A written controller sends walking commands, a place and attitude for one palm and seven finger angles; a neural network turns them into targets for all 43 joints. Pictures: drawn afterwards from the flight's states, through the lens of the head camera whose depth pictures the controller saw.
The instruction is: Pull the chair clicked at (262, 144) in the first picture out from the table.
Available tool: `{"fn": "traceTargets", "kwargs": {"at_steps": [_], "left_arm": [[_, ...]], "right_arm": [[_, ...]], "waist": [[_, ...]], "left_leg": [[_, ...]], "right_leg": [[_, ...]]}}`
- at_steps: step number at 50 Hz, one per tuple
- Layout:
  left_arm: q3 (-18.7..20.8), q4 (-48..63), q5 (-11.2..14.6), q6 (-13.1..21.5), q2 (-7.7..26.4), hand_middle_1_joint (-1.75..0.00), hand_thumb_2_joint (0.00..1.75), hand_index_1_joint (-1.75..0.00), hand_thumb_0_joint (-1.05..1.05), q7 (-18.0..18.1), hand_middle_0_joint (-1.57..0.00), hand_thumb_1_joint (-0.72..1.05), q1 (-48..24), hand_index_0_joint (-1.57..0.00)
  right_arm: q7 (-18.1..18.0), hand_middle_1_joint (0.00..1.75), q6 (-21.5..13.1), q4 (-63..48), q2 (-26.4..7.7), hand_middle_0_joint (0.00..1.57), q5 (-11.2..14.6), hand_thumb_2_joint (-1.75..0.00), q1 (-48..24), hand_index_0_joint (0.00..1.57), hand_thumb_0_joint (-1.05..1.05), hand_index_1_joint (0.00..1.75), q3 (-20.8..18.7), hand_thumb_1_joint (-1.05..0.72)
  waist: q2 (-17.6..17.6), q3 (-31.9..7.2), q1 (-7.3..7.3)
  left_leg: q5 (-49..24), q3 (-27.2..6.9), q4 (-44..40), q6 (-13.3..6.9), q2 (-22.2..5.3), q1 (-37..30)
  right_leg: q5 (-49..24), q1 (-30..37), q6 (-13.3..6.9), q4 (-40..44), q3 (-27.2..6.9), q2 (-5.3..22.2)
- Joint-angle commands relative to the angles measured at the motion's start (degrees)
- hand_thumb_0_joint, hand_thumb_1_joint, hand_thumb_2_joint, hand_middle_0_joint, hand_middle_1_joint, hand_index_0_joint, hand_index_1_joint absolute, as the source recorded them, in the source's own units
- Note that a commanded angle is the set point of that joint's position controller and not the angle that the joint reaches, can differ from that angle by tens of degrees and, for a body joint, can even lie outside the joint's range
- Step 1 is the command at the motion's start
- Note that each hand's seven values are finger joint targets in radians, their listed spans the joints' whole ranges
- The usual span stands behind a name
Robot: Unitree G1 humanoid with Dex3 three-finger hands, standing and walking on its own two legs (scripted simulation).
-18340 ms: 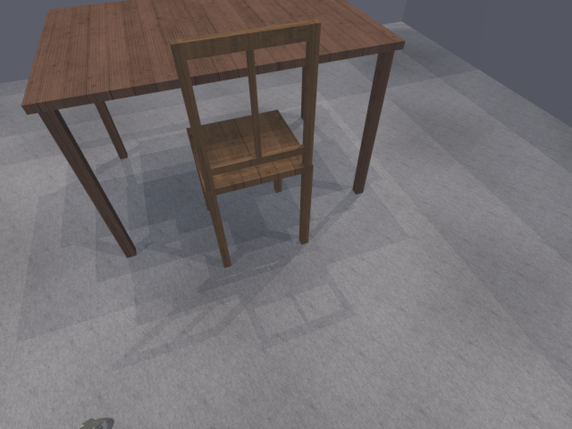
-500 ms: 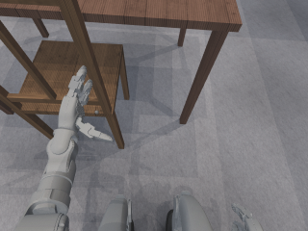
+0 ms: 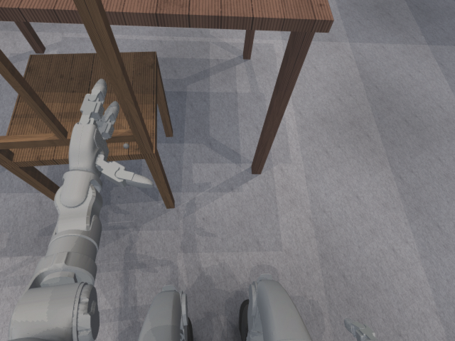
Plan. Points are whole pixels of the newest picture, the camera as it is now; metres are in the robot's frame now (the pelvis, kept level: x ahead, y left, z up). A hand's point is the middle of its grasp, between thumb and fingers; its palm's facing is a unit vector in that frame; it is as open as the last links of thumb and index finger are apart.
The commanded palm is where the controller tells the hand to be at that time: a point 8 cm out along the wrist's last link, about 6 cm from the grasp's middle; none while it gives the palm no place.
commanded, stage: aim the fingers beside a spindle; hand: left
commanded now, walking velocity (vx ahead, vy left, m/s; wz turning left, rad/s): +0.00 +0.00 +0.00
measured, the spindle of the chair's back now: (17, 81) +0.56 +0.35 +0.06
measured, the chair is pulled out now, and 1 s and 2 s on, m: -0.03 -0.03 -0.03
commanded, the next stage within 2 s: push the fingers through the gap in 1.74 s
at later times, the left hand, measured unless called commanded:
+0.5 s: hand (121, 160) +0.42 +0.16 +0.03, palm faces -0.06 -1.00 -0.05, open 16.9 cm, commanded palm +0.39 +0.22 +0.03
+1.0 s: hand (115, 177) +0.38 +0.17 +0.03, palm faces -0.04 -1.00 -0.06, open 16.9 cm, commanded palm +0.36 +0.22 +0.03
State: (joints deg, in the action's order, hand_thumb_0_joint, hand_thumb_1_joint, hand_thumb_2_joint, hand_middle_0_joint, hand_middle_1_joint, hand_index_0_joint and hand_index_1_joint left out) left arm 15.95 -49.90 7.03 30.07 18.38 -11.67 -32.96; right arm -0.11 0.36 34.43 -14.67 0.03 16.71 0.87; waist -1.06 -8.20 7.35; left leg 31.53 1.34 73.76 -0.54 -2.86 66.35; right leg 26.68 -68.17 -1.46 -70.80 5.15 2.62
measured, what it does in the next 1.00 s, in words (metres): stands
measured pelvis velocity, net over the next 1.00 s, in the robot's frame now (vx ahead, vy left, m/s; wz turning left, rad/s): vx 0.02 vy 0.00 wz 0.01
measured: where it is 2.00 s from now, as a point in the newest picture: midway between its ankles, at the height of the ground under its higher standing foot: outside the picture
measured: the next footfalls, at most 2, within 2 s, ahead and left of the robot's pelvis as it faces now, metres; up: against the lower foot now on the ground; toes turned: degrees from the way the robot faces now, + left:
none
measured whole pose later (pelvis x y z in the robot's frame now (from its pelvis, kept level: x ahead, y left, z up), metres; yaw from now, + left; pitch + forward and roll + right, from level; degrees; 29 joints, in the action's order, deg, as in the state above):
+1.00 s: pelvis +0.02 +0.00 +0.01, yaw +1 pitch +23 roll -1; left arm 10.7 -30.1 9.3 28.1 14.3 -11.0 -13.7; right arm -0.3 -1.0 32.1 -14.0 0.7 12.7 0.2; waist -0.7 -9.0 3.8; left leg 33.0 1.0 72.3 -0.5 -2.3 61.8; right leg 28.6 -63.6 -1.2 -69.8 5.3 2.9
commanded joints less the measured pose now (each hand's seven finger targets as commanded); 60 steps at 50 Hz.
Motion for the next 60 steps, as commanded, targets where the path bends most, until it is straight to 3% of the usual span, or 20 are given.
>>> {"fn": "traceTargets", "kwargs": {"at_steps": [1, 2, 3, 5, 8, 10, 14, 19, 20, 24, 27, 32, 34, 44, 48, 50, 53, 55, 56, 60], "left_arm": [[1.22, 14.23, 1.62, 3.76, 9.62, -0.08, 0.30, -0.08, 0.00, 0.75, -0.06, -0.50, -16.54, -0.06], [1.88, 14.18, 1.46, 3.80, 10.42, -0.08, 0.30, -0.08, 0.00, 0.76, -0.06, -0.50, -14.95, -0.06], [0.90, 15.13, 1.57, 4.01, 9.51, -0.08, 0.30, -0.08, 0.00, 0.80, -0.06, -0.50, -15.64, -0.06], [1.12, 14.39, 1.67, 4.00, 9.45, -0.08, 0.30, -0.08, 0.00, 0.82, -0.06, -0.50, -14.90, -0.06], [-0.26, 16.54, 1.74, 4.25, 8.01, -0.08, 0.30, -0.08, 0.00, 0.91, -0.06, -0.50, -14.85, -0.06], [-0.59, 16.00, 1.54, 4.14, 7.60, -0.08, 0.30, -0.08, 0.00, 1.02, -0.06, -0.50, -14.19, -0.06], [-0.36, 19.11, 1.75, 3.89, 7.06, -0.08, 0.30, -0.08, 0.00, 1.41, -0.06, -0.50, -9.76, -0.06], [-2.04, 23.35, 2.20, 2.81, 4.61, -0.08, 0.30, -0.08, 0.00, 1.49, -0.06, -0.50, -3.78, -0.06], [-0.83, 23.96, 2.25, 2.72, 5.99, -0.08, 0.30, -0.08, 0.00, 1.65, -0.06, -0.50, -2.12, -0.06], [-3.16, 27.53, 2.48, 2.81, 3.08, -0.08, 0.30, -0.08, 0.00, 1.92, -0.06, -0.50, 0.01, -0.06], [-2.62, 28.64, 2.37, 3.04, 3.90, -0.08, 0.30, -0.08, 0.00, 1.99, -0.06, -0.50, 1.17, -0.06], [-4.88, 29.63, 2.14, 3.07, 2.23, -0.08, 0.30, -0.08, 0.00, 1.42, -0.06, -0.50, 0.73, -0.06], [-5.41, 30.56, 2.27, 2.89, 1.29, -0.08, 0.30, -0.08, 0.00, 1.33, -0.06, -0.50, 2.44, -0.06], [-1.92, 30.49, 2.88, 1.75, 4.02, -0.08, 0.30, -0.08, 0.00, 1.75, -0.06, -0.50, 6.80, -0.06], [-2.18, 33.47, 3.56, 2.82, 4.64, -0.08, 0.30, -0.08, 0.00, 0.72, -0.06, -0.50, 5.84, -0.06], [-3.43, 32.57, 4.01, 2.36, 3.22, -0.08, 0.30, -0.08, 0.00, -0.05, -0.06, -0.50, 7.01, -0.06], [-3.65, 30.19, 4.18, 1.61, 3.37, -0.08, 0.30, -0.08, 0.00, -0.77, -0.06, -0.50, 6.21, -0.06], [-2.22, 30.31, 4.12, 1.53, 4.75, -0.08, 0.30, -0.08, 0.00, -0.84, -0.06, -0.50, 6.68, -0.06], [-3.38, 30.51, 4.21, 1.39, 3.47, -0.08, 0.30, -0.08, 0.00, -0.97, -0.06, -0.50, 6.22, -0.06], [-1.56, 30.82, 4.02, 1.78, 6.09, -0.08, 0.30, -0.08, 0.00, -0.51, -0.06, -0.50, 2.83, -0.06]], "right_arm": [[-0.54, 0.30, -1.95, -5.67, -8.73, 0.20, 0.21, -0.90, 3.84, 0.20, 0.00, 0.30, -3.69, -0.90], [-0.54, 0.30, -1.93, -5.64, -8.86, 0.20, 0.25, -0.90, 4.11, 0.20, 0.00, 0.30, -3.82, -0.90], [-0.62, 0.30, -2.02, -5.66, -8.89, 0.20, 0.20, -0.90, 4.05, 0.20, 0.00, 0.30, -3.83, -0.90], [-0.67, 0.30, -2.02, -5.15, -8.97, 0.20, 0.32, -0.90, 3.93, 0.20, 0.00, 0.30, -3.95, -0.90], [-0.71, 0.30, -2.23, -5.31, -8.85, 0.20, 0.17, -0.90, 3.78, 0.20, 0.00, 0.30, -3.98, -0.90], [-0.72, 0.30, -2.09, -4.93, -9.01, 0.20, 0.19, -0.90, 3.80, 0.20, 0.00, 0.30, -4.14, -0.90], [-0.45, 0.30, -2.08, -5.61, -8.83, 0.20, 0.08, -0.90, 3.44, 0.20, 0.00, 0.30, -4.36, -0.90], [0.10, 0.30, -1.76, -6.64, -8.18, 0.20, 0.33, -0.90, 2.44, 0.20, 0.00, 0.30, -4.43, -0.90], [0.07, 0.30, -1.66, -6.84, -8.35, 0.20, 0.39, -0.90, 2.51, 0.20, 0.00, 0.30, -4.54, -0.90], [0.09, 0.30, -1.96, -7.21, -7.88, 0.20, 0.51, -0.90, 1.59, 0.20, 0.00, 0.30, -4.58, -0.90], [-0.13, 0.30, -2.24, -7.25, -7.96, 0.20, 0.49, -0.90, 0.99, 0.20, 0.00, 0.30, -4.64, -0.90], [-0.38, 0.30, -2.83, -7.14, -7.96, 0.20, 0.47, -0.90, 0.05, 0.20, 0.00, 0.30, -4.57, -0.90], [-0.37, 0.30, -3.07, -7.27, -7.96, 0.20, 0.46, -0.90, 0.08, 0.20, 0.00, 0.30, -4.74, -0.90], [-0.70, 0.30, -3.23, -8.72, -7.52, 0.20, 0.74, -0.90, -1.39, 0.20, 0.00, 0.30, -4.25, -0.90], [-1.15, 0.30, -4.07, -8.58, -7.61, 0.20, 0.76, -0.90, -1.51, 0.20, 0.00, 0.30, -4.29, -0.90], [-1.09, 0.30, -4.29, -8.33, -7.55, 0.20, 0.93, -0.90, -1.73, 0.20, 0.00, 0.30, -4.17, -0.90], [-1.36, 0.30, -4.57, -8.00, -8.04, 0.20, 1.07, -0.90, -1.43, 0.20, 0.00, 0.30, -4.09, -0.90], [-1.49, 0.30, -4.63, -8.14, -8.16, 0.20, 1.09, -0.90, -1.61, 0.20, 0.00, 0.30, -4.22, -0.90], [-1.46, 0.30, -4.71, -8.29, -7.95, 0.20, 1.11, -0.90, -1.78, 0.20, 0.00, 0.30, -4.11, -0.90], [-1.85, 0.30, -4.99, -7.87, -8.08, 0.20, 0.91, -0.90, -1.48, 0.20, 0.00, 0.30, -4.01, -0.90]], "waist": [[-2.58, -26.71, -0.88], [-1.46, -26.62, -1.38], [-1.18, -26.70, -0.61], [-1.62, -24.87, -0.74], [-3.40, -26.33, -0.73], [-2.30, -25.78, -0.50], [-3.45, -28.67, -1.87], [-3.26, -27.93, -2.46], [-2.27, -27.71, -3.01], [-1.40, -26.43, -2.33], [-1.04, -25.66, -2.55], [-3.36, -24.48, -2.33], [-2.94, -26.16, -2.68], [0.60, -23.49, -3.68], [-1.31, -25.46, -3.53], [-2.08, -23.86, -3.25], [0.51, -21.66, -2.42], [-0.84, -22.41, -3.37], [-0.95, -22.06, -3.01], [-1.39, -23.06, -3.03]], "left_leg": [[-11.31, -2.23, -10.82, -0.69, 2.82, -11.47], [-11.42, -2.34, -10.88, -0.61, 2.72, -11.56], [-11.98, -2.55, -10.77, -0.74, 2.64, -12.12], [-11.45, -2.53, -10.92, -0.56, 2.61, -12.08], [-13.68, -2.77, -10.79, -0.53, 2.65, -14.08], [-14.67, -3.23, -10.85, -0.34, 2.44, -15.09], [-20.26, -3.32, -10.70, -0.07, 2.34, -18.04], [-23.73, -2.87, -10.75, -0.02, 2.23, -18.71], [-24.54, -3.13, -11.09, 0.15, 2.11, -18.59], [-24.32, -2.96, -10.97, 0.04, 2.08, -18.74], [-22.51, -2.91, -10.96, 0.06, 2.20, -17.84], [-21.27, -3.43, -10.95, 0.31, 2.28, -19.04], [-23.18, -3.76, -10.89, 0.37, 2.20, -20.56], [-16.11, -2.37, -11.21, -0.29, 3.01, -13.76], [-16.43, -2.60, -11.12, -0.35, 2.88, -15.29], [-15.81, -2.45, -11.27, -0.27, 2.92, -15.14], [-12.41, -2.61, -10.90, -0.58, 2.98, -12.43], [-12.49, -2.48, -11.08, -0.45, 3.09, -12.74], [-12.19, -2.44, -11.09, -0.51, 3.15, -12.99], [-12.32, -2.76, -10.82, -0.51, 3.12, -12.98]], "right_leg": [[-8.75, 21.25, 0.63, 10.05, -5.06, -2.27], [-8.65, 21.58, 0.54, 10.09, -5.04, -2.32], [-9.15, 20.95, 0.56, 9.83, -4.80, -2.40], [-8.50, 20.00, 0.58, 10.14, -4.54, -2.31], [-10.21, 19.60, 0.38, 9.46, -4.30, -2.32], [-10.56, 18.53, 0.45, 9.21, -3.77, -2.30], [-14.98, 19.95, 0.26, 8.27, -3.41, -2.28], [-18.61, 21.52, 0.39, 8.20, -3.35, -2.34], [-19.21, 22.37, 0.30, 8.03, -3.19, -2.32], [-19.49, 21.94, 0.51, 8.29, -3.11, -2.40], [-18.41, 22.24, 0.46, 8.42, -3.18, -2.36], [-15.75, 19.37, 0.16, 8.33, -2.86, -2.30], [-16.40, 19.38, 0.15, 7.98, -2.64, -2.27], [-14.15, 23.76, 0.45, 9.21, -3.93, -2.20], [-13.76, 23.48, 0.32, 9.07, -4.03, -2.22], [-13.28, 22.82, 0.41, 9.66, -3.96, -2.11], [-10.01, 21.94, 0.58, 10.17, -4.25, -2.18], [-9.89, 22.21, 0.42, 10.04, -4.34, -1.99], [-9.49, 21.66, 0.51, 10.21, -4.27, -2.00], [-9.16, 21.56, 0.48, 9.69, -4.37, -1.99]]}}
